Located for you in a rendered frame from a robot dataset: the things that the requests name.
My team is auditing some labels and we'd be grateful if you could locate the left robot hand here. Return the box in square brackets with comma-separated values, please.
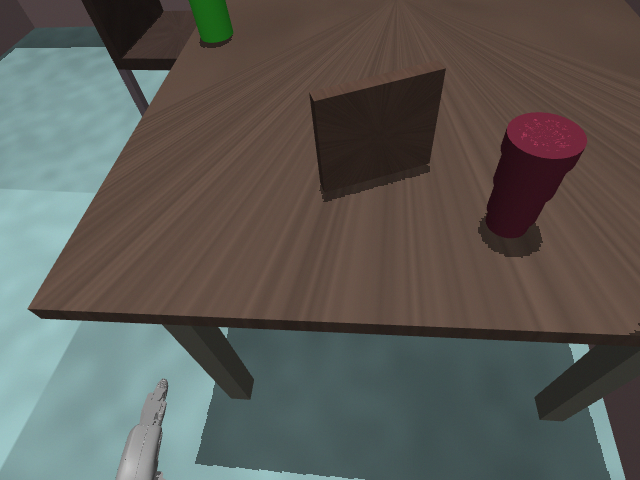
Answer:
[115, 378, 168, 480]

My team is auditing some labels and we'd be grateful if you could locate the chair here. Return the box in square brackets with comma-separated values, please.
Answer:
[81, 0, 197, 116]

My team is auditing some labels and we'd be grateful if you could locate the table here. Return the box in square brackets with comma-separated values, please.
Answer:
[28, 0, 640, 421]

